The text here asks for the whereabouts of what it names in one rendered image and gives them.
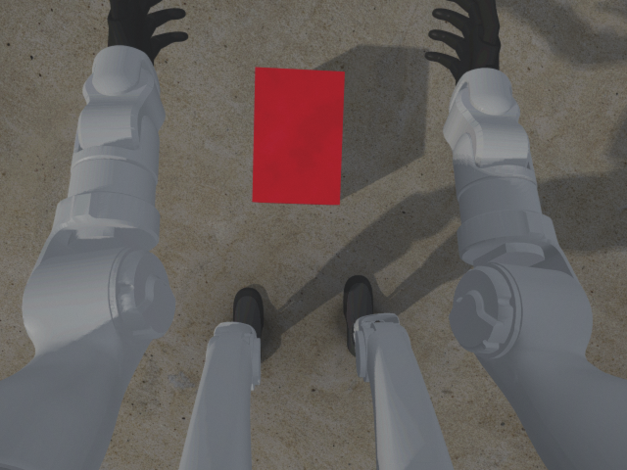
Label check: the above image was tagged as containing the right robot upper arm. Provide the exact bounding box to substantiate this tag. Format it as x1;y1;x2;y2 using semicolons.
449;262;627;470

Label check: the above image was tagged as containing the carton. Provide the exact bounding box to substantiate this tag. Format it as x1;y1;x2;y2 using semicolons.
253;68;345;205

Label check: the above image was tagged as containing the right robot forearm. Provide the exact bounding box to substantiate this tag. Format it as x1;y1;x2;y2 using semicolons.
443;68;593;329

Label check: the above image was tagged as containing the right robot hand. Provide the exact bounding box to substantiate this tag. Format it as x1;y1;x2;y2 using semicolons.
424;0;501;85

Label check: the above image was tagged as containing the left robot upper arm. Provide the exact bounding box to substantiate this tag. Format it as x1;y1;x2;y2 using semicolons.
0;246;175;470

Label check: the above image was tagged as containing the robot right shin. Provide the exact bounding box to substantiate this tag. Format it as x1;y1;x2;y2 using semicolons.
354;313;410;347

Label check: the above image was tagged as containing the left robot hand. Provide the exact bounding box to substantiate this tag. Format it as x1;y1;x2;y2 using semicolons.
108;0;188;65

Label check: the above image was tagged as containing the left robot forearm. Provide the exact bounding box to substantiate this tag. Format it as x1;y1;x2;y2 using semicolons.
22;45;166;338

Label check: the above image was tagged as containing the left robot foot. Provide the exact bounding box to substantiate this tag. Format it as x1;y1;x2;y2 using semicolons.
233;288;264;358

